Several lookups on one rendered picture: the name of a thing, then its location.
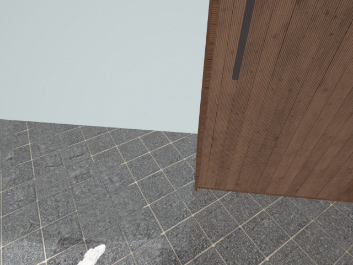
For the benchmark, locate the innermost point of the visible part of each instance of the handle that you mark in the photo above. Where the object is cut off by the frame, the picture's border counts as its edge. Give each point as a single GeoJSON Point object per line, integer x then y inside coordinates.
{"type": "Point", "coordinates": [243, 38]}

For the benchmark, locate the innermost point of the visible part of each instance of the wardrobe door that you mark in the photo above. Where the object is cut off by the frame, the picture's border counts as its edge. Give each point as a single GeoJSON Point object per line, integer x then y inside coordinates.
{"type": "Point", "coordinates": [348, 189]}
{"type": "Point", "coordinates": [286, 125]}

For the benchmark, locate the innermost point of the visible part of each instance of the left robot hand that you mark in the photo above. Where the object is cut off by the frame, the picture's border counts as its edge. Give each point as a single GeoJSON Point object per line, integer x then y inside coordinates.
{"type": "Point", "coordinates": [92, 255]}

